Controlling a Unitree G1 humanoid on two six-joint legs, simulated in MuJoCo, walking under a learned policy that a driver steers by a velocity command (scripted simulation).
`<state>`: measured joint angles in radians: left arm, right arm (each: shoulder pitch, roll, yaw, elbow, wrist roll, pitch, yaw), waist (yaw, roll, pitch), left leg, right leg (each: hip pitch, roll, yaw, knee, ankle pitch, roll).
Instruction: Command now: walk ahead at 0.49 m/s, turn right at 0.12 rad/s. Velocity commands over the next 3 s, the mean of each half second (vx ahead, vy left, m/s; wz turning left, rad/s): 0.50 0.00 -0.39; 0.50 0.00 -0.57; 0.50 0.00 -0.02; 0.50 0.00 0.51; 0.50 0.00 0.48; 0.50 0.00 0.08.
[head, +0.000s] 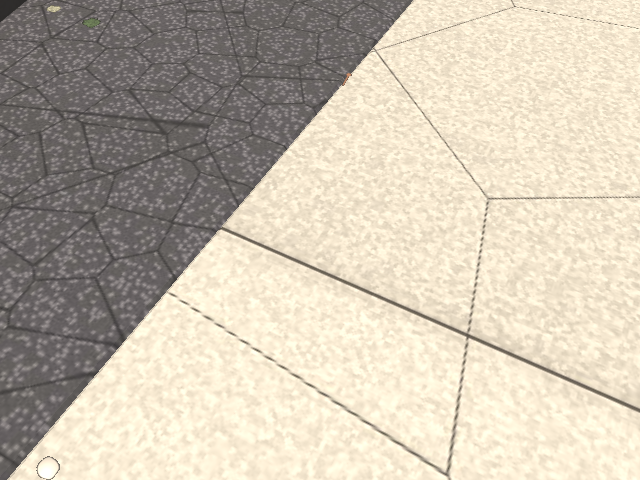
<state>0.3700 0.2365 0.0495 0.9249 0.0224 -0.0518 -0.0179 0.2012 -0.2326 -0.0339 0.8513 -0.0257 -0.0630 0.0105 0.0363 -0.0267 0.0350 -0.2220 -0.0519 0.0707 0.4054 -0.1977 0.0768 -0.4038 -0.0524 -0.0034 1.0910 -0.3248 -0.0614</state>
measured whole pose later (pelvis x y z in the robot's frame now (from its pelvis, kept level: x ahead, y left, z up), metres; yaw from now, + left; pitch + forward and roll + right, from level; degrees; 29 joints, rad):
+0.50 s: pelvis +0.27 -0.06 -0.01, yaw -15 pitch +0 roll +0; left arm 0.21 0.27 0.07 0.85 0.01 -0.03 -0.02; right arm 0.26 -0.23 -0.02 0.87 -0.03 -0.08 0.00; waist -0.01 0.01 0.07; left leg -0.38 0.05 0.01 1.24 -0.34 0.02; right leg -0.32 0.13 -0.05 0.49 -0.18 -0.14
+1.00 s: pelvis +0.56 -0.09 -0.01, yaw -32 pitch +1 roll +0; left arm 0.35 0.31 0.07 0.83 0.02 -0.03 -0.01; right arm 0.13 -0.26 -0.02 0.74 -0.04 -0.06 -0.01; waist 0.05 -0.03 0.04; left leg -0.35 -0.01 0.05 0.52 -0.19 0.03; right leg -0.31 0.09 0.08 1.10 -0.40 -0.08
